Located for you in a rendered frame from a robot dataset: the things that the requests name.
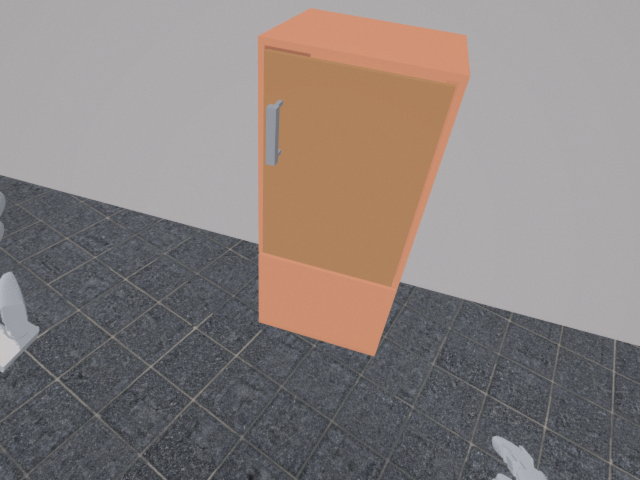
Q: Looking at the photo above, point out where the cupboard door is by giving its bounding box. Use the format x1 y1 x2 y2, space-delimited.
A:
263 49 456 287

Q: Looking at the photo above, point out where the left robot hand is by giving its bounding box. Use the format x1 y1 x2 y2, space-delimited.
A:
0 191 39 373

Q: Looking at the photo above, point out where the handle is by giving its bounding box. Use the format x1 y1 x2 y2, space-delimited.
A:
266 100 283 166

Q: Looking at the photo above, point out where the right robot hand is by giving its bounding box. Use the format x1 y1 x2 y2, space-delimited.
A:
492 436 548 480

